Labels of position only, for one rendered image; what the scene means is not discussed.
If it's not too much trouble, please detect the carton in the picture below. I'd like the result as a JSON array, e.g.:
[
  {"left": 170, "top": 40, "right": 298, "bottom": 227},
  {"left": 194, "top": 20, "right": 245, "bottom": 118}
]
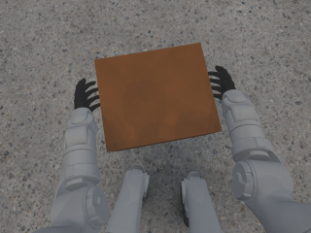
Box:
[{"left": 94, "top": 43, "right": 223, "bottom": 152}]

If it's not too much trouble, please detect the robot left thigh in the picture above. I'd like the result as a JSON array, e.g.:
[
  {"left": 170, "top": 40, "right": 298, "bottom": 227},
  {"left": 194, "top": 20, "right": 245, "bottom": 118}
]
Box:
[{"left": 104, "top": 168, "right": 150, "bottom": 233}]

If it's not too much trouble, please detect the left robot upper arm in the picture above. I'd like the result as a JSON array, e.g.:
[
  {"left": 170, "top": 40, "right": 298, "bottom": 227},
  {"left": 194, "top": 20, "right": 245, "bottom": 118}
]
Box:
[{"left": 32, "top": 184, "right": 111, "bottom": 233}]

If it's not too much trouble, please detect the robot right shin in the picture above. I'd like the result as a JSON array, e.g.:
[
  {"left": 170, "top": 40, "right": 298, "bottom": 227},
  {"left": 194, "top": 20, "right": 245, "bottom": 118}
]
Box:
[{"left": 184, "top": 172, "right": 207, "bottom": 218}]

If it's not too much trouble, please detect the right robot forearm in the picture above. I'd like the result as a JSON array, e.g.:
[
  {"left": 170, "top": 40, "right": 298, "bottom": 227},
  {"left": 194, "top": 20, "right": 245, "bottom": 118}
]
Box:
[{"left": 222, "top": 89, "right": 294, "bottom": 195}]

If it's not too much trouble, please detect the robot right hand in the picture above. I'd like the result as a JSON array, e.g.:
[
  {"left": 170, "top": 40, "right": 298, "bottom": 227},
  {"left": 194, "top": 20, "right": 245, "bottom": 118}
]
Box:
[{"left": 208, "top": 65, "right": 236, "bottom": 100}]

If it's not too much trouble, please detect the left robot forearm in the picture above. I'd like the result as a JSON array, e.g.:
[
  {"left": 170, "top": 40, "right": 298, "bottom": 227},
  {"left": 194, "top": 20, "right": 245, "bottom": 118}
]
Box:
[{"left": 50, "top": 107, "right": 101, "bottom": 226}]

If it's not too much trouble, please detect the right robot upper arm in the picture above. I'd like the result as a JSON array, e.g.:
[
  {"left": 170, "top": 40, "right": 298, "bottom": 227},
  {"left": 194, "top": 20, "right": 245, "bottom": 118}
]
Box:
[{"left": 230, "top": 159, "right": 311, "bottom": 233}]

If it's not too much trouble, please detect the robot left hand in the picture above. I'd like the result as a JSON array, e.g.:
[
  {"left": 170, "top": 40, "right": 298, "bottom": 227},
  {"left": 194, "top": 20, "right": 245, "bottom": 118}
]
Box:
[{"left": 74, "top": 78, "right": 101, "bottom": 112}]

